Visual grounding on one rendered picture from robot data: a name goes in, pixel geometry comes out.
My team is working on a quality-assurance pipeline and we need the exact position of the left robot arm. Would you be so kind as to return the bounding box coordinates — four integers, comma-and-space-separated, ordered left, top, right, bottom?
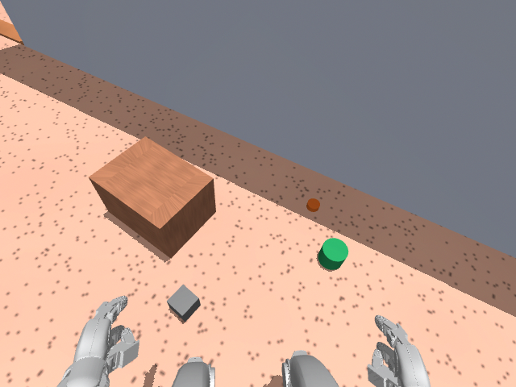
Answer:
57, 357, 110, 387

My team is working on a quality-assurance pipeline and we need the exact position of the left robot hand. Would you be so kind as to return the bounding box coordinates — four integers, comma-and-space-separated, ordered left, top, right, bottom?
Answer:
73, 296, 139, 374

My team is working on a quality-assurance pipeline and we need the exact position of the right robot hand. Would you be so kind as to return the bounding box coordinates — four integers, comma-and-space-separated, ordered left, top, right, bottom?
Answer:
368, 315, 431, 387

